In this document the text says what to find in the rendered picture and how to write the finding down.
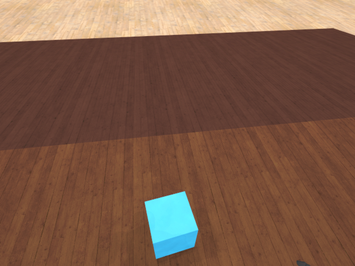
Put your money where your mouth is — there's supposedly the carton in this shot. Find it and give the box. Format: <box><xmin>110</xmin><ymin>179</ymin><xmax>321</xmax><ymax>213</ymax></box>
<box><xmin>145</xmin><ymin>191</ymin><xmax>198</xmax><ymax>259</ymax></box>

